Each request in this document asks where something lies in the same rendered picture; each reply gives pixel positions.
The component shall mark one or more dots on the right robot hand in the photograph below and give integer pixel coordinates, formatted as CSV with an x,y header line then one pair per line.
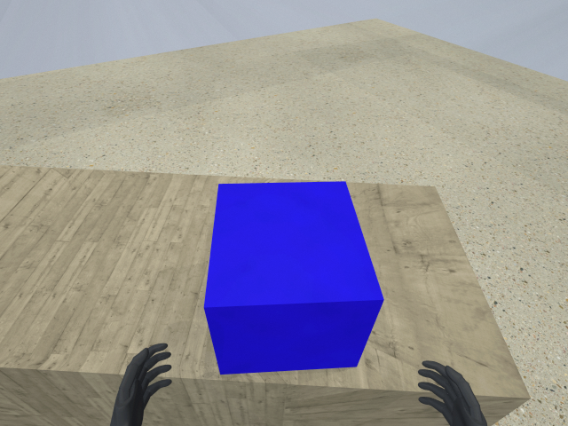
x,y
461,407

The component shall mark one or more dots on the carton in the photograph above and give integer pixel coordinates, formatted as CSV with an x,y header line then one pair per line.
x,y
291,285

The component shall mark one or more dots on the pedestal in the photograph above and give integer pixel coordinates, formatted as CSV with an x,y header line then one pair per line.
x,y
97,265

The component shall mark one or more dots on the left robot hand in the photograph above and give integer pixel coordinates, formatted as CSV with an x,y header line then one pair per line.
x,y
134,392

